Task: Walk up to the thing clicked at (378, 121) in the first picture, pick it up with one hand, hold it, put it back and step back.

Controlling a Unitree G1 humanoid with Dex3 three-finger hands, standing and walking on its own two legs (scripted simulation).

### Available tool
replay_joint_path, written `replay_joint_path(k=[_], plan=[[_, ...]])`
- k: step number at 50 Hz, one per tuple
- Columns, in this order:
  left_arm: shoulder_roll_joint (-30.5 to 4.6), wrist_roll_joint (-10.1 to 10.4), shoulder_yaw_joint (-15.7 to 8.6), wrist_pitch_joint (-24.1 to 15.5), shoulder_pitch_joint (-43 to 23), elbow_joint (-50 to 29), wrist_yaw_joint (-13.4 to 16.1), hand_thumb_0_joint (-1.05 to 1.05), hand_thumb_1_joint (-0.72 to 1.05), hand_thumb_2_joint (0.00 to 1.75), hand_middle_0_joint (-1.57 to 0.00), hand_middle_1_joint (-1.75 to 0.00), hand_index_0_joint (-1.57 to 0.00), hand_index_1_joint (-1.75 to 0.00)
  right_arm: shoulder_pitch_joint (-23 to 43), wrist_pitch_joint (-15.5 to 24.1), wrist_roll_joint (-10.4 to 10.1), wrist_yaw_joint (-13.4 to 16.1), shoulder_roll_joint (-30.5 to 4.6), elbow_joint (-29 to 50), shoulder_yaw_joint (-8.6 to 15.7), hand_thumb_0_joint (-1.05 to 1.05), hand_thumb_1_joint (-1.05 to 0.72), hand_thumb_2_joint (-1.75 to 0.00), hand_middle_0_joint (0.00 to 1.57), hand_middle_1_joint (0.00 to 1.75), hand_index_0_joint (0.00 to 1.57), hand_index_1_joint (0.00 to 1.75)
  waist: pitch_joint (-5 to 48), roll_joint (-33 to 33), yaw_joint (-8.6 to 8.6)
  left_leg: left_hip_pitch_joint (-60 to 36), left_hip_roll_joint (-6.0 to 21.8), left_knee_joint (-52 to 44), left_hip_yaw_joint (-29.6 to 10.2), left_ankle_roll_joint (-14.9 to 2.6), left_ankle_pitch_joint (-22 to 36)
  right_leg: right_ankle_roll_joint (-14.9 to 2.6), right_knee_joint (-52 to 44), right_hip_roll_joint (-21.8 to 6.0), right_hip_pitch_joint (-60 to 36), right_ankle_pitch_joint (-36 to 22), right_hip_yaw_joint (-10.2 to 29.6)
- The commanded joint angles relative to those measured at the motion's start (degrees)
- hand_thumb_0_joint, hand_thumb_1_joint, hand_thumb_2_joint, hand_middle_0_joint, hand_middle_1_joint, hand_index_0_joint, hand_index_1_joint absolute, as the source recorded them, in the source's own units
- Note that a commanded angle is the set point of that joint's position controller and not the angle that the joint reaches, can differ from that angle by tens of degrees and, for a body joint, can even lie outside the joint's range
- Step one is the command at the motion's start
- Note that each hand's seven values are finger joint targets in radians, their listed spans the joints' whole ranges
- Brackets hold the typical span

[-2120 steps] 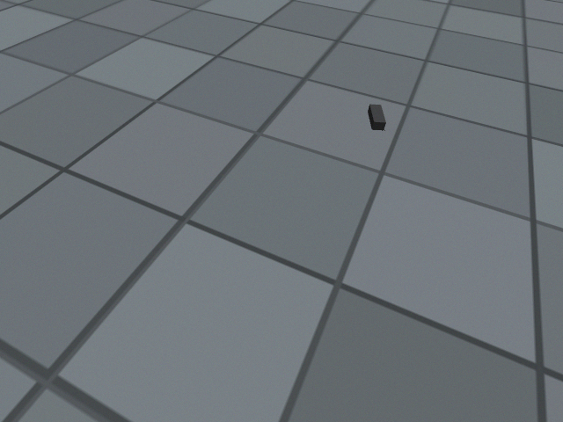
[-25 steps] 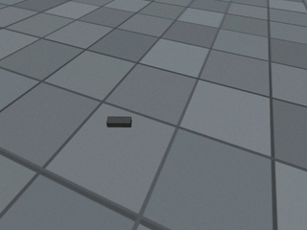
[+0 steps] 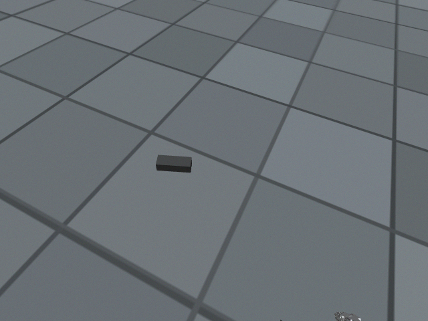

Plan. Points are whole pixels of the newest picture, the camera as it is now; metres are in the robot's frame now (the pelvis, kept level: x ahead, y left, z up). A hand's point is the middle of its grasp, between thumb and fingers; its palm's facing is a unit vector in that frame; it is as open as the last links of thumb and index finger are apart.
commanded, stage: step back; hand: left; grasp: from above
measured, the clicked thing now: (174, 163) +1.03 +0.19 -0.73
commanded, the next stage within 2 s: stand in 0.14 s
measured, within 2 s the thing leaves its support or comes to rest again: neither
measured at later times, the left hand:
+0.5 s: hand out of the picture +0.10 +0.25 -0.14, palm faces -0.02 -0.94 -0.34, open 7.4 cm
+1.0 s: hand out of the picture +0.08 +0.25 -0.14, palm faces -0.04 -0.94 -0.33, open 7.4 cm
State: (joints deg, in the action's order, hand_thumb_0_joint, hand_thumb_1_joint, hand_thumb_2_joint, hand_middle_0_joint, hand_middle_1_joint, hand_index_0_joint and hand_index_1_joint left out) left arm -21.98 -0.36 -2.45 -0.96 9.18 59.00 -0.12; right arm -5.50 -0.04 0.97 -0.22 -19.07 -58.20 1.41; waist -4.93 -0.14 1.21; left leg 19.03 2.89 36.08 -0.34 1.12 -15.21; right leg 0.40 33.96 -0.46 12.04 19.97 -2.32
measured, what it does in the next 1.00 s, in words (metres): stands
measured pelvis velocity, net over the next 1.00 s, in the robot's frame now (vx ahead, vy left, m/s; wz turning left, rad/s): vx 0.01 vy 0.00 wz -0.01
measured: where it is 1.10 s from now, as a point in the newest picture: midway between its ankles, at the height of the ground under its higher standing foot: outside the picture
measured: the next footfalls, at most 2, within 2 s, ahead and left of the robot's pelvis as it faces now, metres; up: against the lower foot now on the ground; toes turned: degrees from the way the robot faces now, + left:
none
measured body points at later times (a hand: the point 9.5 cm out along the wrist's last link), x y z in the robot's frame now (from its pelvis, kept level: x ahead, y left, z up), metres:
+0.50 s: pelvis +0.01 +0.00 +0.02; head +0.02 +0.00 +0.47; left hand +0.10 +0.30 -0.11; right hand +0.10 -0.30 -0.11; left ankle +0.05 +0.13 -0.73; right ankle -0.02 -0.13 -0.73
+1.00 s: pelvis +0.01 +0.00 +0.02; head +0.02 +0.00 +0.47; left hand +0.08 +0.30 -0.11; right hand +0.07 -0.30 -0.11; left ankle +0.05 +0.13 -0.73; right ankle -0.02 -0.13 -0.73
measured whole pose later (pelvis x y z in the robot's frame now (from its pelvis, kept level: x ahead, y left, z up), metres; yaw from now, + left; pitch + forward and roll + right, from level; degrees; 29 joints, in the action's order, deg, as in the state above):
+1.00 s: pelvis +0.01 +0.00 +0.02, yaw -1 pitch -2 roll -1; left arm -20.2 -0.4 -0.5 -1.2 6.1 66.2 -0.8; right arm -6.0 0.7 0.6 -0.6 -19.8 -66.1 0.0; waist -3.1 0.4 -0.5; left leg 10.2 2.7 19.2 0.9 1.6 -7.0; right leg 0.5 17.7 -0.4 4.0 11.8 -1.6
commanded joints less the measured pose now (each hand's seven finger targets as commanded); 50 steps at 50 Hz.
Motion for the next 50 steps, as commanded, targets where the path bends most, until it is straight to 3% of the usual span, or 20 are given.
replay_joint_path(k=[1, 3, 6, 7, 8, 11, 15, 20, 23, 30, 34, 37, 44, 50], plan=[[-11.7, 0.1, -2.1, -1.6, -1.4, -2.2, 0.8, 0.0, 0.9, 0.9, -0.2, -0.3, -0.2, -0.3, 3.8, 1.8, -0.2, 0.5, -13.6, 2.1, 2.5, 0.0, -0.9, -0.9, 0.2, 0.3, 0.2, 0.3, 7.7, 5.1, -0.63, -6.0, 5.5, -10.9, -6.6, -4.19, 8.7, -3.16, -7.1, -5.4, -1.5, -13.4, 6.5], [-11.6, 0.0, -1.9, -1.7, -1.4, -0.9, 0.9, 0.0, 0.9, 0.9, -0.2, -0.3, -0.2, -0.3, 5.3, 1.9, -0.4, 0.5, -13.1, 1.6, 2.4, 0.0, -0.9, -0.9, 0.2, 0.3, 0.2, 0.3, 8.5, 3.1, -0.24, -7.9, 5.7, -9.7, -5.5, -4.44, 14.8, -2.64, -8.5, -5.5, -2.3, -16.6, 6.3], [-11.7, 0.0, -2.0, -1.7, -2.9, -0.4, 1.0, 0.0, 0.9, 0.9, -0.2, -0.3, -0.2, -0.3, 5.7, 1.9, -0.6, 0.6, -12.7, 0.4, 2.3, 0.0, -0.9, -0.9, 0.2, 0.3, 0.2, 0.3, 9.4, 2.0, -0.67, -9.1, 5.5, -10.6, -4.1, -3.89, 17.4, -2.35, -9.4, -6.0, -4.3, -19.5, 6.4], [-9.6, 0.2, -0.6, -1.6, -3.2, 0.7, 0.7, 0.0, 0.9, 0.9, -0.2, -0.3, -0.2, -0.3, 3.0, 2.2, -0.5, 0.4, -13.1, -0.5, 1.7, 0.0, -0.9, -0.9, 0.2, 0.3, 0.2, 0.3, 10.4, 2.2, -1.47, -11.4, 6.0, -12.6, -5.8, -3.97, 20.6, -1.62, -10.1, -5.8, -5.7, -19.7, 5.9], [-9.5, 0.4, -0.5, -1.6, -3.5, 0.8, 0.6, 0.0, 0.9, 0.9, -0.2, -0.3, -0.2, -0.3, 3.8, 2.4, -0.3, 0.3, -13.1, -0.9, 1.7, 0.0, -0.9, -0.9, 0.2, 0.3, 0.2, 0.3, 10.2, 2.1, -0.95, -11.9, 6.2, -13.1, -5.8, -3.87, 22.9, -1.31, -10.6, -5.9, -6.0, -19.8, 5.9], [-10.2, 0.2, -0.3, -1.6, -4.6, 1.8, 0.6, 0.0, 0.9, 0.9, -0.2, -0.3, -0.2, -0.3, 5.1, 2.6, -0.6, 0.3, -12.6, -1.3, 1.6, 0.0, -0.9, -0.9, 0.2, 0.3, 0.2, 0.3, 9.9, 1.1, -0.99, -14.4, 6.0, -13.7, -5.1, -3.32, 24.3, -0.99, -12.8, -6.3, -6.0, -20.7, 5.7], [-10.5, 0.0, -0.2, -1.6, -5.6, 2.6, 0.6, 0.0, 0.9, 0.9, -0.2, -0.3, -0.2, -0.3, 5.7, 2.4, -0.7, 0.3, -12.4, -1.9, 1.5, 0.0, -0.9, -0.9, 0.2, 0.3, 0.2, 0.3, 9.2, 0.3, -1.15, -15.0, 5.5, -15.5, -4.3, -2.75, 21.7, -0.95, -15.2, -6.8, -6.5, -20.9, 5.8], [-10.4, -0.1, -0.2, -1.6, -6.5, 3.3, 0.5, 0.0, 0.9, 0.9, -0.2, -0.3, -0.2, -0.3, 6.4, 2.3, -0.7, 0.1, -12.2, -2.6, 1.3, 0.0, -0.9, -0.9, 0.2, 0.3, 0.2, 0.3, 7.5, 0.5, -1.1, -13.7, 5.2, -17.8, -4.2, -2.0, 16.1, -0.78, -17.8, -7.1, -6.5, -16.2, 6.2], [-10.4, -0.1, -0.2, -1.5, -6.6, 3.5, 0.4, 0.0, 0.9, 0.9, -0.2, -0.3, -0.2, -0.3, 6.1, 2.4, -0.6, 0.2, -12.4, -3.0, 1.2, 0.0, -0.9, -0.9, 0.2, 0.3, 0.2, 0.3, 7.6, 0.9, -0.89, -13.2, 5.2, -18.3, -4.0, -1.78, 16.6, -0.96, -18.0, -7.4, -7.6, -17.1, 6.2], [-10.5, -0.2, -0.1, -1.4, -6.4, 3.8, 0.3, 0.0, 0.9, 0.9, -0.2, -0.3, -0.2, -0.3, 5.1, 2.1, -0.5, 0.1, -12.7, -3.8, 1.1, 0.0, -0.9, -0.9, 0.2, 0.3, 0.2, 0.3, 5.9, 0.7, -1.11, -12.4, 4.9, -19.7, -4.1, -1.43, 9.4, -1.07, -20.0, -7.3, -5.6, -11.0, 6.3], [-10.7, -0.2, -0.2, -1.5, -6.5, 3.7, 0.3, 0.0, 0.9, 0.9, -0.2, -0.3, -0.2, -0.3, 3.7, 2.1, -0.5, 0.0, -12.6, -4.2, 1.0, 0.0, -0.9, -0.9, 0.2, 0.3, 0.2, 0.3, 5.7, 0.2, -1.48, -12.1, 5.0, -19.9, -4.3, -1.51, 9.4, -1.1, -20.5, -7.4, -5.5, -11.1, 6.8], [-10.6, -0.1, -0.2, -1.5, -6.1, 3.6, 0.3, 0.0, 0.9, 0.9, -0.2, -0.3, -0.2, -0.3, 3.6, 2.2, -0.4, 0.1, -12.8, -4.2, 0.9, 0.0, -0.9, -0.9, 0.2, 0.3, 0.2, 0.3, 6.6, 1.0, -1.25, -12.7, 5.2, -19.4, -4.2, -1.44, 12.8, -1.1, -19.8, -7.3, -5.9, -13.6, 6.5], [-10.3, -0.2, 0.0, -1.2, -5.3, 3.8, 0.2, 0.0, 0.9, 0.9, -0.2, -0.3, -0.2, -0.3, 2.5, 1.9, -0.5, 0.2, -13.1, -4.5, 0.7, 0.0, -0.9, -0.9, 0.2, 0.3, 0.2, 0.3, 5.7, 0.5, -1.57, -12.0, 5.1, -19.8, -4.4, -1.67, 8.0, -1.09, -20.6, -7.2, -4.5, -10.1, 6.6], [-10.8, 0.0, -0.1, -1.3, -5.1, 3.5, 0.3, 0.0, 0.9, 0.9, -0.2, -0.3, -0.2, -0.3, 2.1, 2.1, -0.5, 0.2, -13.1, -4.5, 0.5, 0.0, -0.9, -0.9, 0.2, 0.3, 0.2, 0.3, 6.7, 0.8, -1.53, -13.0, 5.3, -19.3, -4.2, -1.65, 13.0, -1.04, -19.9, -7.2, -5.4, -13.7, 6.4]])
